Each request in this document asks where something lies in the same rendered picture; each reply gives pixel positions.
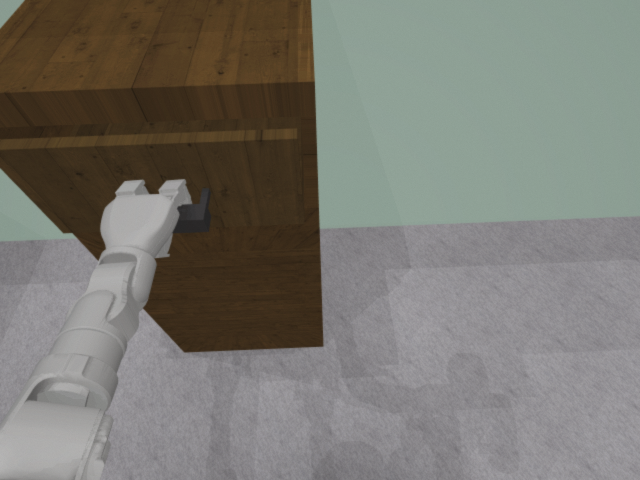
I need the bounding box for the handle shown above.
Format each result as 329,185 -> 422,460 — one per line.
173,188 -> 211,233

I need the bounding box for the drawer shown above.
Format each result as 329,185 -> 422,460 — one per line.
0,116 -> 305,233

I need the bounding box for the cabinet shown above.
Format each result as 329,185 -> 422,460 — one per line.
0,0 -> 323,353

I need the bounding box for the robot left upper arm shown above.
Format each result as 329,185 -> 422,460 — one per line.
0,400 -> 114,480

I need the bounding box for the robot left hand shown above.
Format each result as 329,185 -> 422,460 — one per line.
100,179 -> 192,258

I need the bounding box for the robot left forearm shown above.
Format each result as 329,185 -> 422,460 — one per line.
0,246 -> 157,443

